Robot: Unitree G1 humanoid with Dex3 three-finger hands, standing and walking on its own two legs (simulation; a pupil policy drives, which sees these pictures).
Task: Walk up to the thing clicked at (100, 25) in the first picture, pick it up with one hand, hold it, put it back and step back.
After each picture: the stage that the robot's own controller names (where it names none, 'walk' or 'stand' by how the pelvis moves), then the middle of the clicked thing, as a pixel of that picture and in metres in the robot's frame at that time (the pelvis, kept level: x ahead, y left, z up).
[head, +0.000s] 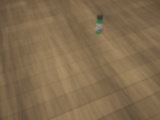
stand; (99, 24) +1.66 -0.24 -0.65
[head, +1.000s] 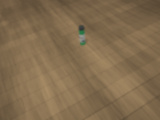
walk; (82, 35) +1.53 +0.10 -0.62
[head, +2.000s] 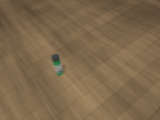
walk; (57, 65) +0.97 +0.31 -0.64
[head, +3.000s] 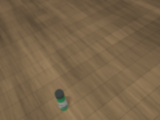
walk; (61, 100) +0.61 +0.23 -0.65
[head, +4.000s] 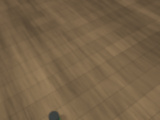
stand; out of the picture +0.43 +0.21 -0.63
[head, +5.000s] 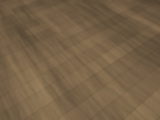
stand; out of the picture +0.38 +0.20 -0.66
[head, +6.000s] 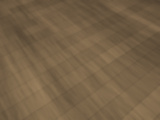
stand; out of the picture +0.37 +0.21 -0.66
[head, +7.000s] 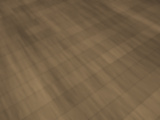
stand; out of the picture +0.37 +0.22 -0.66
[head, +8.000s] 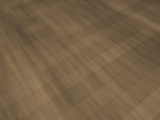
stand; out of the picture +0.37 +0.22 -0.66
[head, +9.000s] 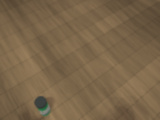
go down; (43, 106) +0.40 +0.21 -0.57
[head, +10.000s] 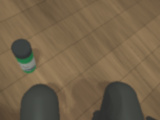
go down; (25, 58) +0.46 +0.23 -0.26
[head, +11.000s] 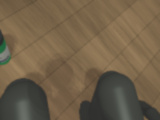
close in; out of the picture +0.45 +0.26 -0.21
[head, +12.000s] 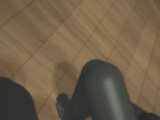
close; out of the picture +0.44 +0.29 -0.16
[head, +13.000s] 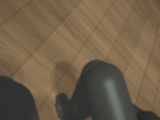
lift; out of the picture +0.41 +0.29 -0.16
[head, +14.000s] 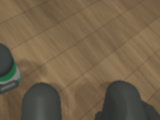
lift; (4, 70) +0.34 +0.25 -0.02
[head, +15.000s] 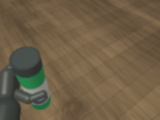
hold; (34, 83) +0.32 +0.15 +0.09
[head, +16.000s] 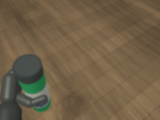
hold; (36, 88) +0.32 +0.16 +0.05
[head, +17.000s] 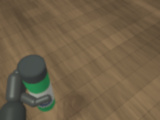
hold; (40, 87) +0.32 +0.15 +0.04
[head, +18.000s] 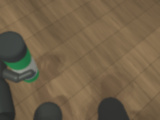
crouch; (21, 62) +0.40 +0.19 -0.04
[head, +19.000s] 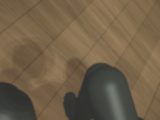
lower; out of the picture +0.43 +0.26 -0.17
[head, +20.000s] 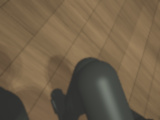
lower; out of the picture +0.44 +0.28 -0.17
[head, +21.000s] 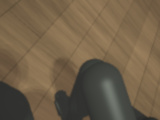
lower; out of the picture +0.43 +0.29 -0.16
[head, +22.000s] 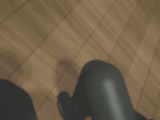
lower; out of the picture +0.42 +0.28 -0.17
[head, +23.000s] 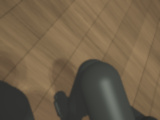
loosen; out of the picture +0.43 +0.27 -0.17
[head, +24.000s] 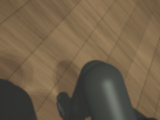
withdraw; out of the picture +0.42 +0.26 -0.16
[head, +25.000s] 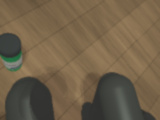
stand; (11, 55) +0.42 +0.23 -0.21
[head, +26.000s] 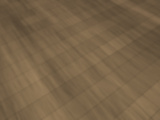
stand; out of the picture +0.36 +0.17 -0.58
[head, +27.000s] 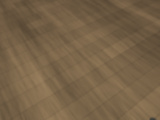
stand; out of the picture +0.38 +0.18 -0.60
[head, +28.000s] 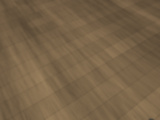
stand; out of the picture +0.38 +0.17 -0.60
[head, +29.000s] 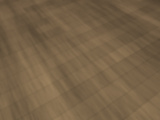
stand; out of the picture +0.40 +0.17 -0.65
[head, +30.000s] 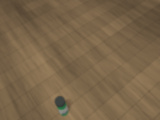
walk; (62, 106) +0.46 +0.19 -0.64
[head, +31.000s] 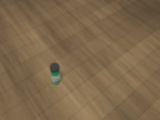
walk; (55, 74) +0.68 +0.16 -0.63
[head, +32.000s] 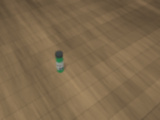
stand; (59, 62) +0.98 +0.17 -0.64
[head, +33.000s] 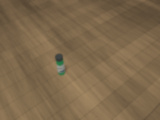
stand; (60, 65) +0.96 +0.21 -0.65
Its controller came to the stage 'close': yes
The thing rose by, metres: 0.68
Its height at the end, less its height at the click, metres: +0.00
